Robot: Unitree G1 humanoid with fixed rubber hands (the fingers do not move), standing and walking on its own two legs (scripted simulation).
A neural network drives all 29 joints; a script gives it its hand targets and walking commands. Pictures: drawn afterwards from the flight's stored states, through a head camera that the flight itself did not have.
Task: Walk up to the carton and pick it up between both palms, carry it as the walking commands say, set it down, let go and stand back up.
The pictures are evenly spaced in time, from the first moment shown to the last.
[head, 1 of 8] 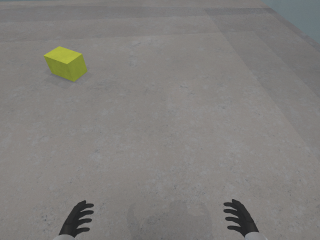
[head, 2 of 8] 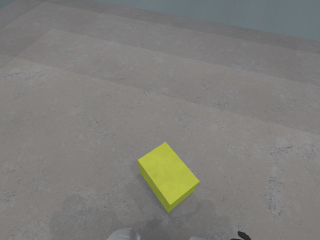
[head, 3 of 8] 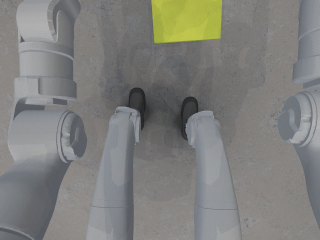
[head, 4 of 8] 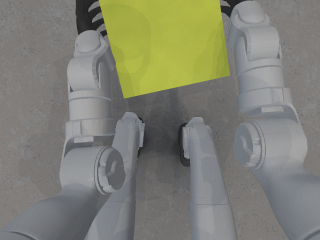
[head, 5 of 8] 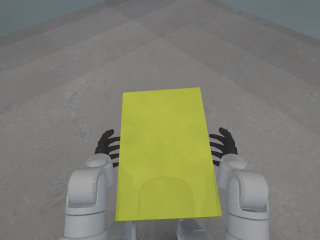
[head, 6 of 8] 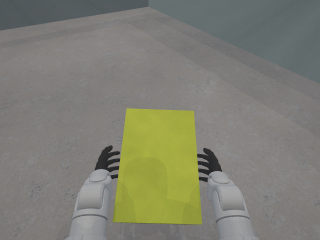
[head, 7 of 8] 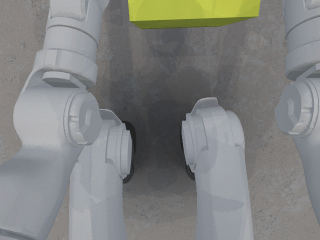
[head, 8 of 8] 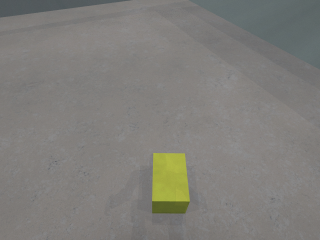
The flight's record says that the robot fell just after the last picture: no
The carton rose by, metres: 0.69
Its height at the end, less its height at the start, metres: +0.00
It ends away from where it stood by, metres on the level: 1.14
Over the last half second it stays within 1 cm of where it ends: yes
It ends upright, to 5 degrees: yes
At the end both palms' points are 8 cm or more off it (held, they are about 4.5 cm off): yes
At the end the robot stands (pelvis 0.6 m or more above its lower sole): yes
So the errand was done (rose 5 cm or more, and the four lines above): yes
